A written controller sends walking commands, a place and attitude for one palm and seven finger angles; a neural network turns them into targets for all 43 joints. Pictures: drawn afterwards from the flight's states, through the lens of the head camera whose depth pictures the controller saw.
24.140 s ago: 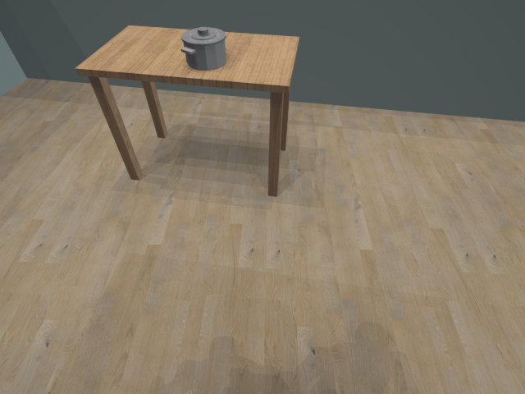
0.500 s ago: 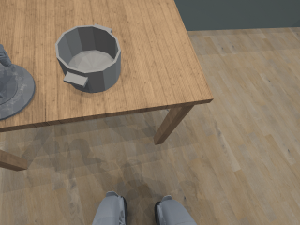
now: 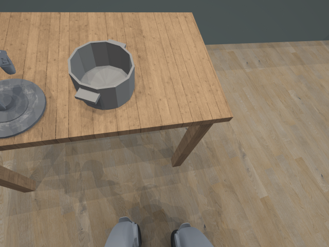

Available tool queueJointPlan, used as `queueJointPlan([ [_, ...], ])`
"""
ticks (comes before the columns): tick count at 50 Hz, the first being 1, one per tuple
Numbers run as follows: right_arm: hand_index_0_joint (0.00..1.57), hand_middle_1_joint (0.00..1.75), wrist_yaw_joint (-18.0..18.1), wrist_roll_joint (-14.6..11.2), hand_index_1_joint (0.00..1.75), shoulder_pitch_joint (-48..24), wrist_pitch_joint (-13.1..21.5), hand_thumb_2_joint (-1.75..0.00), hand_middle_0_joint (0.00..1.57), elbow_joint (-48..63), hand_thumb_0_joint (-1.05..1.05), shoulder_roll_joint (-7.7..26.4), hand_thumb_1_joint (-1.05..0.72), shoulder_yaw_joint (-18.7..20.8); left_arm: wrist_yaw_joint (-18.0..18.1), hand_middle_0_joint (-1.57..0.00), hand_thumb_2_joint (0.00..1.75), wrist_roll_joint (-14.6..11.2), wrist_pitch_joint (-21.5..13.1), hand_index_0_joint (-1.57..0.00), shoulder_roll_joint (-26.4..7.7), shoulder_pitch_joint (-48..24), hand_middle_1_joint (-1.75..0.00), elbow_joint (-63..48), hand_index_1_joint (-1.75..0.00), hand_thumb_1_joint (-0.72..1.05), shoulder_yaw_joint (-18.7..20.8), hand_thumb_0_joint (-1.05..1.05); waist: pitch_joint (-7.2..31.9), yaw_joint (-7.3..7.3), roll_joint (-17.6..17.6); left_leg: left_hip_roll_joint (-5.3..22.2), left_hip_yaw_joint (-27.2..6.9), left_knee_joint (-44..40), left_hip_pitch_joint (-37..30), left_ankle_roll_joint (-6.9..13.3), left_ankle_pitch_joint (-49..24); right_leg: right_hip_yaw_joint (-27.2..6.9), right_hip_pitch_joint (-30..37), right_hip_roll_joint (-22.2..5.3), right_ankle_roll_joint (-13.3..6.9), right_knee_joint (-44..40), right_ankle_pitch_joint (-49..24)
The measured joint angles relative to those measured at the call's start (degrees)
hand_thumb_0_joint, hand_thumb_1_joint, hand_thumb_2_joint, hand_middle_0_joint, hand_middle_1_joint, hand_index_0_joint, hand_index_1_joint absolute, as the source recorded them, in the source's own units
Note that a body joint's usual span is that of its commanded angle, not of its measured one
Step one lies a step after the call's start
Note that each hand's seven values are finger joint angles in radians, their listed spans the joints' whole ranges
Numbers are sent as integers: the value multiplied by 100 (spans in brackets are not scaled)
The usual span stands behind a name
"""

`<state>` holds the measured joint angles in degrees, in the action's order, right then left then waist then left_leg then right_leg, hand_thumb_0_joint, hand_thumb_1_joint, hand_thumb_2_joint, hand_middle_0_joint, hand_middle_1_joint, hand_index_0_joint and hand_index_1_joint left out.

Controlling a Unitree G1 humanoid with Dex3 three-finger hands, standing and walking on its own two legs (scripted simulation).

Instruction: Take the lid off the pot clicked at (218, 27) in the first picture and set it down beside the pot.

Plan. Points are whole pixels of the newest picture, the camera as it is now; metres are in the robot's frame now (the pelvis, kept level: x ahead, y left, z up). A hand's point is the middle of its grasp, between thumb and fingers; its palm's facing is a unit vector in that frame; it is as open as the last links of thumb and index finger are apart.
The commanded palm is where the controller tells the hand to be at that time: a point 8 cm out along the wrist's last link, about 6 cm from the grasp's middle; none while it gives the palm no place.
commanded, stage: raise the empty hand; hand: left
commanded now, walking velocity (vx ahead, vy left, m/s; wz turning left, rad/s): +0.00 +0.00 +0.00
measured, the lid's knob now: (3, 102) +0.48 +0.38 -0.03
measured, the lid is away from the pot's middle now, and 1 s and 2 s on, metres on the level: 0.25 0.25 0.25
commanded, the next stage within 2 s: draw the hand back to the body in 1.00 s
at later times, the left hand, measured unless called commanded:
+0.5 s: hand out of the picture +0.46 +0.36 +0.10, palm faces -0.42 -0.14 -0.90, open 11.0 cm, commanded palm +0.51 +0.36 +0.15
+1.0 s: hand out of the picture +0.46 +0.37 +0.14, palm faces -0.43 -0.14 -0.89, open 11.0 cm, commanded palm +0.51 +0.37 +0.20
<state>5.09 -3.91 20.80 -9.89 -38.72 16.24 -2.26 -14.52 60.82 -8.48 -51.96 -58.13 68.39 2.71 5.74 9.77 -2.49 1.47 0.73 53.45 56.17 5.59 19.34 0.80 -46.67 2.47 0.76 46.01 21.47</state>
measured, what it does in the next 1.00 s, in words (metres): stands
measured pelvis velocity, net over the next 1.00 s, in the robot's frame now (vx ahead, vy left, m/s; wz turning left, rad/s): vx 0.02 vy -0.01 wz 0.02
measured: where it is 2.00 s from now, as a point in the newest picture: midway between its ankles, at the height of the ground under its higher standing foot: outside the picture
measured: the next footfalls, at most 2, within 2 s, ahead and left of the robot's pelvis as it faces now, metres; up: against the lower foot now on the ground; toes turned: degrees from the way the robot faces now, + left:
none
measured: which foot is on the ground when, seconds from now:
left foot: down 0.00-1.00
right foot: down 0.00-1.00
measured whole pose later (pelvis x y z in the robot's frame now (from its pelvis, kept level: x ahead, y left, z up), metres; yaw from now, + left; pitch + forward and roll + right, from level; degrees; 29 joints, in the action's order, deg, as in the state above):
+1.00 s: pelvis +0.02 -0.01 +0.03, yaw +1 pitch +16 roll -5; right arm 5.8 -6.0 21.4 -8.2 -39.7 17.5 -1.8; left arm -23.0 58.1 -10.4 -54.7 -60.4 68.4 0.9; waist 4.6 7.6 -2.2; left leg 0.5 1.9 43.7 42.6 5.1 17.2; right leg -0.5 -33.8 1.5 1.7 36.8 19.1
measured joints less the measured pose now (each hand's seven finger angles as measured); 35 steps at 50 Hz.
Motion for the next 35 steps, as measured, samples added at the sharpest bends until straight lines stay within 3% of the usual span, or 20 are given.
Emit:
queueJointPlan([
  [25,21,30,78,-100,30,106,40,-90,20,-98,0,45,-90,66,-534,-34,57,-184,-316,-34,-186,120,-91,-215,-91,3,126,0,5,-147,13,-28,45,-494,-758,-65,-69,-63,723,-29,63,-474,-93],
  [32,21,30,43,-142,30,66,52,-90,20,-92,0,82,-90,67,-576,-34,57,-235,-257,-34,-171,-19,-91,-67,-91,3,-105,0,-29,-176,-1,-55,61,-643,-967,-63,-116,-78,917,-56,51,-597,-126],
  [35,21,30,59,-154,30,34,72,-90,20,-85,0,94,-90,50,-641,-34,57,-240,-291,-34,-163,16,-91,-119,-91,3,-13,0,-64,-190,2,-59,86,-709,-1047,-57,-140,-104,985,-64,87,-654,-156],
])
